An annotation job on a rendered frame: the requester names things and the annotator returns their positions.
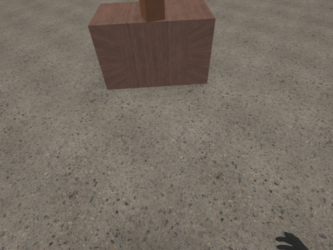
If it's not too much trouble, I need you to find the right robot hand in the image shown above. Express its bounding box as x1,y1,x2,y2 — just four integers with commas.
275,232,308,250

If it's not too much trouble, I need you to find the carton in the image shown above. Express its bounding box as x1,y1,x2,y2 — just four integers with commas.
139,0,165,22

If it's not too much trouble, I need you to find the pedestal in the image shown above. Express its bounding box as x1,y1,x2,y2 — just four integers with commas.
88,0,215,90

